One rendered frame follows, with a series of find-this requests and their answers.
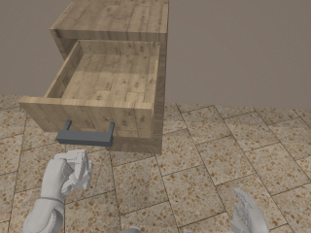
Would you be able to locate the cabinet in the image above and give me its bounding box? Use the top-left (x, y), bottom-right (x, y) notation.
top-left (50, 0), bottom-right (169, 154)

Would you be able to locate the robot left hand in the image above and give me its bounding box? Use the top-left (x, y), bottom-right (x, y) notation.
top-left (40, 150), bottom-right (93, 202)

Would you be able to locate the handle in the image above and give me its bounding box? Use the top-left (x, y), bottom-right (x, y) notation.
top-left (55, 119), bottom-right (115, 148)

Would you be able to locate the drawer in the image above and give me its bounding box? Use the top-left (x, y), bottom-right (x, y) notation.
top-left (18, 39), bottom-right (160, 139)

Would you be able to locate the left robot forearm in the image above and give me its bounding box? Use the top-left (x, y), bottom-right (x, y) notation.
top-left (22, 197), bottom-right (66, 233)

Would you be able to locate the robot right hand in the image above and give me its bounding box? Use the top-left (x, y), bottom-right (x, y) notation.
top-left (230, 187), bottom-right (270, 233)

